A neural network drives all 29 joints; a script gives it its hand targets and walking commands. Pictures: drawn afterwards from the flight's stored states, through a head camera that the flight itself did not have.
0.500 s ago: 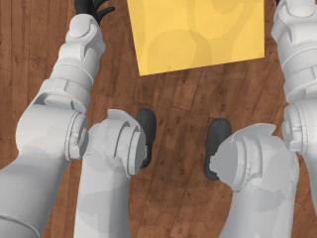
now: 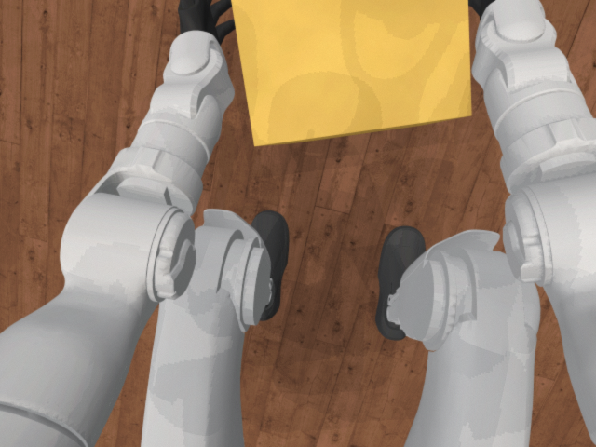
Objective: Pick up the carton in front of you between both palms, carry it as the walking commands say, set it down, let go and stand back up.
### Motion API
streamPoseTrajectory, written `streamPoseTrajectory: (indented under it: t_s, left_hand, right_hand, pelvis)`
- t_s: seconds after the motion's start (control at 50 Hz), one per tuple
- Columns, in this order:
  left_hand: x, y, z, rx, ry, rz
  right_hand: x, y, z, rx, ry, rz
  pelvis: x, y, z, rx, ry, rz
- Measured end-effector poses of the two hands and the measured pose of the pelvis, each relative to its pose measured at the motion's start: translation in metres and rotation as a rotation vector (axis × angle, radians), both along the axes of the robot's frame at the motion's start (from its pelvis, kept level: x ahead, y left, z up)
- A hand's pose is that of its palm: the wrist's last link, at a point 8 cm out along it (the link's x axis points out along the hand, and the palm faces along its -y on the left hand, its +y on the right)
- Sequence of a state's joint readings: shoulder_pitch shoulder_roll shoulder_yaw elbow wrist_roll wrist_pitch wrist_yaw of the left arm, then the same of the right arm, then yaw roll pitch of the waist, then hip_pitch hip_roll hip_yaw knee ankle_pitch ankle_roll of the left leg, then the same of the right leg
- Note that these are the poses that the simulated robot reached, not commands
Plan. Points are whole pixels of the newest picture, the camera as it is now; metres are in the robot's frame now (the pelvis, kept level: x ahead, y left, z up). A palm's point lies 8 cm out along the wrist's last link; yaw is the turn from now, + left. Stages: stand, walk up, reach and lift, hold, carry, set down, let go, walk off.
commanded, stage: reach and lift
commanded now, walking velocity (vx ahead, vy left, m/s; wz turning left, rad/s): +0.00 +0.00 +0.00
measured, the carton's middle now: (347, 52) +0.51 -0.01 -0.25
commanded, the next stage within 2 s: none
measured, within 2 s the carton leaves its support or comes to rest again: leaves its support in 0.22 s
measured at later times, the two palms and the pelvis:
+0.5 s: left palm (173, 18) +0.49 +0.12 -0.06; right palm out of the picture +0.51 -0.18 -0.06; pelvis +0.00 +0.01 +0.02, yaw -4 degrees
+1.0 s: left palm out of the picture +0.48 +0.12 +0.10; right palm out of the picture +0.47 -0.18 +0.10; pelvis +0.03 +0.01 +0.15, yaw -6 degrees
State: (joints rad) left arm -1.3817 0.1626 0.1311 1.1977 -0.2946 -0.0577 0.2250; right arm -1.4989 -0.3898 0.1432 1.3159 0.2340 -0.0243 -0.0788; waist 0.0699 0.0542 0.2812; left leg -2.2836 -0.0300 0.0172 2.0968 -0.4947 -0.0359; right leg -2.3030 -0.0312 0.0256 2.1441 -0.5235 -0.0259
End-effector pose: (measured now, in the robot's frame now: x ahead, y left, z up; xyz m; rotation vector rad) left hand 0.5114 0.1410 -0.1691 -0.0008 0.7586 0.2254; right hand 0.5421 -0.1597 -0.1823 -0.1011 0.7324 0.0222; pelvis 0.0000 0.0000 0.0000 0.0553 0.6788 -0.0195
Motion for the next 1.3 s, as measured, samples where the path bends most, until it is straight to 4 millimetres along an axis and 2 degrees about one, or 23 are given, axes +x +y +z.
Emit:
streamPoseTrajectory:
  t_s: [0.16, 0.24, 0.3, 0.38, 0.52, 0.62, 0.96, 1.3]
  left_hand:
    - [0.005, 0.0, 0.002, 0.002, 0.015, 0.024]
    - [0.008, -0.001, 0.009, -0.006, -0.009, 0.027]
    - [0.005, -0.003, 0.022, -0.018, -0.04, 0.031]
    - [-0.005, -0.01, 0.051, -0.042, -0.082, 0.03]
    - [-0.019, -0.022, 0.122, -0.069, -0.096, 0.019]
    - [-0.025, -0.021, 0.164, -0.067, -0.079, -0.006]
    - [-0.034, -0.021, 0.261, -0.058, -0.099, -0.051]
    - [-0.055, -0.021, 0.375, -0.065, -0.089, -0.079]
  right_hand:
    - [0.005, 0.001, 0.003, -0.014, 0.023, 0.009]
    - [0.002, 0.001, 0.006, -0.008, 0.003, -0.005]
    - [-0.003, -0.002, 0.018, 0.001, -0.023, -0.022]
    - [-0.014, -0.01, 0.053, 0.015, -0.06, -0.055]
    - [-0.033, -0.022, 0.134, 0.033, -0.066, -0.119]
    - [-0.041, -0.021, 0.177, 0.03, -0.046, -0.13]
    - [-0.068, -0.02, 0.267, 0.045, -0.065, -0.186]
    - [-0.099, -0.02, 0.382, 0.057, -0.055, -0.233]
  pelvis:
    - [0.0, -0.001, -0.011, 0.012, -0.006, -0.02]
    - [0.001, -0.001, -0.016, 0.009, -0.02, -0.028]
    - [0.002, 0.001, -0.015, 0.003, -0.029, -0.034]
    - [0.004, 0.004, -0.005, -0.004, -0.041, -0.047]
    - [0.005, 0.006, 0.031, -0.002, -0.01, -0.072]
    - [0.006, 0.007, 0.061, -0.001, 0.018, -0.082]
    - [0.025, 0.009, 0.141, -0.025, 0.026, -0.079]
    - [0.057, 0.004, 0.237, -0.041, -0.132, -0.086]
